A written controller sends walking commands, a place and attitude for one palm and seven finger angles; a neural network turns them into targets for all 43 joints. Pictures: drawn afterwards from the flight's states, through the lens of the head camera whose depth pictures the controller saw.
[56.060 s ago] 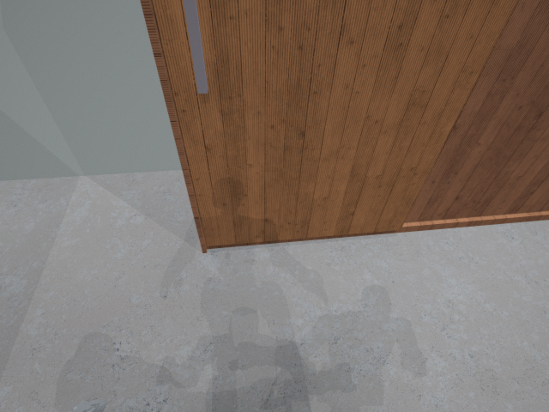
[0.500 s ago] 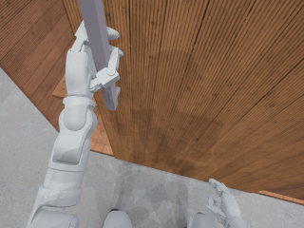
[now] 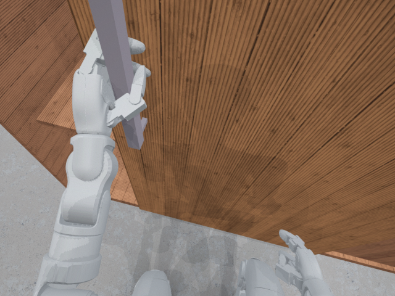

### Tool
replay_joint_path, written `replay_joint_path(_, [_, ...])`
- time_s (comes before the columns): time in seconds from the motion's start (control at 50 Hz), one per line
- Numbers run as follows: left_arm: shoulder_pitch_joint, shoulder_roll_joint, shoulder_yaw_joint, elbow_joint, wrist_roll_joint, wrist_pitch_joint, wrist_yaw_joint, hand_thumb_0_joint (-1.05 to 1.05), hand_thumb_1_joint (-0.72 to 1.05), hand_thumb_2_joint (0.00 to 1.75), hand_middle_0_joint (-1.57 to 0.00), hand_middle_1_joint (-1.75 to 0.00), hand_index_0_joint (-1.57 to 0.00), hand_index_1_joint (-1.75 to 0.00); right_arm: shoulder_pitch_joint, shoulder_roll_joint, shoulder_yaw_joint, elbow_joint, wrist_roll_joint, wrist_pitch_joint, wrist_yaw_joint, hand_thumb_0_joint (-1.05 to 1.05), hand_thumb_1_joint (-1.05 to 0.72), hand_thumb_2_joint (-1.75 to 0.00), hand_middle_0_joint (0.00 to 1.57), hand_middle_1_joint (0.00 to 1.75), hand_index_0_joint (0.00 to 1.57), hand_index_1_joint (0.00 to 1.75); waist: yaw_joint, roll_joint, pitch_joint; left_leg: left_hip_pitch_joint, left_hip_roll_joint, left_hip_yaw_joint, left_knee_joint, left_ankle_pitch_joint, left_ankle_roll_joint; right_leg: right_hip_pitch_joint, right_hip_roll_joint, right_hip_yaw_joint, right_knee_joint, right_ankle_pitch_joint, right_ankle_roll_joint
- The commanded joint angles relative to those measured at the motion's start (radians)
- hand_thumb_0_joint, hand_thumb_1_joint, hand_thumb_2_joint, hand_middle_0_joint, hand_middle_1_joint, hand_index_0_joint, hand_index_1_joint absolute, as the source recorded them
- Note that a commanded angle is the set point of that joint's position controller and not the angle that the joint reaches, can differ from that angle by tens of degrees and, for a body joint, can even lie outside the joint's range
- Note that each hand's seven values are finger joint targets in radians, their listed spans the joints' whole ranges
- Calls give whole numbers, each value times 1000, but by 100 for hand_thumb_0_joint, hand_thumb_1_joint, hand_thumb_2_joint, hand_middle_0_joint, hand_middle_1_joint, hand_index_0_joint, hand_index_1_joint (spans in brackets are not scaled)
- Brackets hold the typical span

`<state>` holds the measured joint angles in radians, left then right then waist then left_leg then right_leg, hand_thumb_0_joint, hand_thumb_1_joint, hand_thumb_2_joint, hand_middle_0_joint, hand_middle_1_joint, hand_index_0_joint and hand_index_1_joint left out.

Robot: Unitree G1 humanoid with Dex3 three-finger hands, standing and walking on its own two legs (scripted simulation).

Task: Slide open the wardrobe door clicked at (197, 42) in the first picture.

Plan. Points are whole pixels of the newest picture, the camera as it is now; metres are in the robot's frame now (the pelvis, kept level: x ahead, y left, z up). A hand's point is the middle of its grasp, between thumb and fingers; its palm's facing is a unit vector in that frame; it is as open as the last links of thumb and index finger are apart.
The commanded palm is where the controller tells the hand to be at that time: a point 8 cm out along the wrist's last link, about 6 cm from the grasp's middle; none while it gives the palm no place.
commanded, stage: step sideways, sliding the door along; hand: left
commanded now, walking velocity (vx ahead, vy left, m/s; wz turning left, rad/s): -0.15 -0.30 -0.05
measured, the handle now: (129, 73) +0.38 +0.21 +0.19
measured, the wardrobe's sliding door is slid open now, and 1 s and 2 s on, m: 0.34 0.47 0.63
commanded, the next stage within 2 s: stop walking and hold the door there in 1.98 s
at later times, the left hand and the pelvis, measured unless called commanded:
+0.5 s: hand (181, 105) +0.35 +0.12 +0.19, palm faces +0.39 -0.92 -0.05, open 5.9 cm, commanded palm +0.31 +0.09 +0.18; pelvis +0.01 -0.09 -0.02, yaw +1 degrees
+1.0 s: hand (230, 118) +0.34 +0.05 +0.19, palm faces +0.38 -0.92 -0.06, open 5.6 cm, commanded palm +0.31 +0.02 +0.16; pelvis -0.01 -0.18 -0.01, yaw -2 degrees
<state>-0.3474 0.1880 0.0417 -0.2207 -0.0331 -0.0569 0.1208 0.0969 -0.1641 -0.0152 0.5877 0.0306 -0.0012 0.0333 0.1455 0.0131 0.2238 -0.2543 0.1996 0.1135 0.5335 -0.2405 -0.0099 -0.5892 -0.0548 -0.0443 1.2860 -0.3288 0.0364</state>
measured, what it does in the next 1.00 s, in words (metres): steps to the right: right foot, then left foot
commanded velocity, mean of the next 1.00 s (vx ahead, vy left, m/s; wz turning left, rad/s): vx -0.08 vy -0.30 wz -0.05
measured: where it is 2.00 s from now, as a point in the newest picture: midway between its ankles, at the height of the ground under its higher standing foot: outside the picture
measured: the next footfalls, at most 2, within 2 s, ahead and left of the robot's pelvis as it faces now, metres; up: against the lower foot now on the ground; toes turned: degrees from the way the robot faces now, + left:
right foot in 0.30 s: +0.05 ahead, -0.22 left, +0.00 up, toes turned -6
left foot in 0.50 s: +0.06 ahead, +0.00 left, +0.00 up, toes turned +10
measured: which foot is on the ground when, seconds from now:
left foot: down 0.00-0.30, up 0.32-0.48, down 0.50-1.00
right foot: up 0.00-0.28, down 0.30-0.48, up 0.50-1.00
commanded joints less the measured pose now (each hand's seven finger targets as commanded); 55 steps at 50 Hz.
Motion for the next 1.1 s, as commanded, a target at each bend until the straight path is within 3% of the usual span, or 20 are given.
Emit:
replay_joint_path(0.0, [-423, -85, -247, -315, -24, -77, -91, 0, 90, 90, -45, -140, -45, -140, -58, -160, -57, -162, 4, -77, -16, 0, -90, -90, 20, 30, 20, 30, -165, 290, -495, 343, 182, -13, -156, 557, 55, 9, 8, -41, -130, 32, 31])
replay_joint_path(0.16, [-347, -31, -190, -307, -37, -95, -73, 0, 90, 90, -45, -140, -45, -140, -47, -147, -39, -189, 9, -126, -16, 0, -90, -90, 20, 30, 20, 30, -170, 369, -478, 361, 239, -40, -99, 667, 79, 214, 57, -63, -568, -30, 19])
replay_joint_path(0.22, [-320, 13, -150, -316, -32, -103, -63, 0, 90, 90, -45, -140, -45, -140, -43, -141, -34, -188, 22, -132, -15, 0, -90, -90, 20, 30, 20, 30, -157, 301, -499, 324, 172, -30, 33, 552, 36, 367, 81, -76, -811, 164, 11])
replay_joint_path(0.26, [-326, 83, -112, -336, -13, -118, -53, 0, 90, 90, -45, -140, -45, -140, -44, -109, -22, -187, 34, -133, -19, 0, -90, -90, 20, 30, 20, 30, -160, 16, -529, 152, 39, 3, 231, 230, -14, 527, -84, 52, -940, 659, -35])
replay_joint_path(0.28, [-309, 143, -69, -324, -5, -122, -38, 0, 90, 90, -45, -140, -45, -140, -75, -87, -16, -185, 27, -130, -34, 0, -90, -90, 20, 30, 20, 30, -154, -180, -502, -90, -67, 10, 372, -261, -48, 609, -237, 179, -873, 1032, -112])
replay_joint_path(0.34, [-202, 135, -26, -409, -35, -128, -6, 0, 90, 90, -45, -140, -45, -140, -73, -112, -35, -140, 19, -126, -61, 0, -90, -90, 20, 30, 20, 30, -115, -357, -536, -320, -143, -106, 641, -495, -44, 787, -299, 300, -742, 1334, -247])
replay_joint_path(0.4, [-234, 93, -44, -450, -26, -163, 6, 0, 90, 90, -45, -140, -45, -140, -99, -101, -14, -127, 7, -87, -69, 0, -90, -90, 20, 30, 20, 30, -144, -215, -539, -154, -132, -29, 185, -276, -54, 701, -210, 144, -672, 1135, -203])
replay_joint_path(0.44, [-232, 66, -94, -452, -29, -180, -11, 0, 90, 90, -45, -140, -45, -140, -56, -119, -41, -134, 1, -62, -76, 0, -90, -90, 20, 30, 20, 30, -186, -44, -579, 265, -69, -2, -130, 259, -44, 408, -115, 46, -505, 727, -103])
replay_joint_path(0.46, [-221, 37, -122, -481, -46, -181, -30, 0, 90, 90, -45, -140, -45, -140, -62, -180, -81, -167, -1, -74, -73, 0, -90, -90, 20, 30, 20, 30, -171, 166, -606, 530, 259, -328, -111, 825, 90, 57, 4, 9, -314, 88, -14])
replay_joint_path(0.48, [-221, 6, -133, -427, -23, -178, -42, 0, 90, 90, -45, -140, -45, -140, -66, -202, -88, -183, 2, -80, -41, 0, -90, -90, 20, 30, 20, 30, -143, 182, -635, 518, 411, -440, -89, 1024, 186, 23, 21, 84, -150, -287, -15])
replay_joint_path(0.5, [-270, -1, -139, -429, -10, -174, -49, 0, 90, 90, -45, -140, -45, -140, -77, -211, -90, -196, 12, -89, -18, 0, -90, -90, 20, 30, 20, 30, -156, 79, -587, 462, 393, -391, -92, 860, 181, -29, 35, 106, -36, -243, -16])
replay_joint_path(0.52, [-345, 9, -126, -503, -25, -180, -50, 0, 90, 90, -45, -140, -45, -140, -78, -194, -84, -186, 0, -97, -14, 0, -90, -90, 20, 30, 20, 30, -170, 190, -576, 446, 386, -435, -99, 866, 178, -65, 10, 113, 4, -272, -13])
replay_joint_path(0.58, [-266, -29, -173, -403, -7, -135, -57, 0, 90, 90, -45, -140, -45, -140, -50, -198, -78, -160, -1, -99, 2, 0, -90, -90, 20, 30, 20, 30, -158, 160, -495, 411, 268, -166, -87, 782, 105, -107, -2, 46, 30, -103, 1])
replay_joint_path(0.66, [-279, -49, -195, -382, -12, -96, -81, 0, 90, 90, -45, -140, -45, -140, -37, -180, -67, -173, 0, -109, -3, 0, -90, -90, 20, 30, 20, 30, -159, 276, -473, 337, 183, -19, -132, 711, 43, 2, 27, -34, -73, -15, 27])
replay_joint_path(0.88, [-332, -10, -156, -267, -30, -96, -68, 0, 90, 90, -45, -140, -45, -140, -16, -158, -40, -183, 3, -150, -17, 0, -90, -90, 20, 30, 20, 30, -176, 370, -476, 389, 237, -50, -100, 739, 76, 224, 76, -64, -580, -37, 15])
replay_joint_path(0.96, [-349, 50, -107, -264, -29, -112, -59, 0, 90, 90, -45, -140, -45, -140, -34, -150, -32, -184, 16, -151, -16, 0, -90, -90, 20, 30, 20, 30, -155, 268, -514, 333, 184, -67, 38, 613, 38, 414, 59, -42, -891, 199, -2])
replay_joint_path(1.0, [-360, 145, -59, -260, -10, -119, -46, 0, 90, 90, -45, -140, -45, -140, -45, -104, -18, -184, 28, -137, -33, 0, -90, -90, 20, 30, 20, 30, -157, -150, -528, 24, -17, 4, 294, -74, -35, 598, -186, 150, -921, 899, -90])
replay_joint_path(1.02, [-317, 174, -28, -209, -5, -109, -24, 0, 90, 90, -45, -140, -45, -140, -54, -102, -12, -164, 21, -138, -49, 0, -90, -90, 20, 30, 20, 30, -150, -164, -497, -130, -100, -7, 379, -349, -52, 619, -263, 202, -852, 1156, -148])
replay_joint_path(1.06, [-301, 163, -8, -281, -32, -121, -17, 0, 90, 90, -45, -140, -45, -140, -60, -129, -39, -150, 23, -128, -69, 0, -90, -90, 20, 30, 20, 30, -111, -358, -529, -270, -134, -77, 552, -462, -44, 744, -287, 291, -758, 1293, -233])
replay_joint_path(1.08, [-315, 133, -13, -292, -37, -128, -5, 0, 90, 90, -45, -140, -45, -140, -68, -116, -25, -134, 21, -115, -77, 0, -90, -90, 20, 30, 20, 30, -118, -304, -537, -288, -123, -81, 482, -450, -40, 794, -280, 241, -728, 1268, -243])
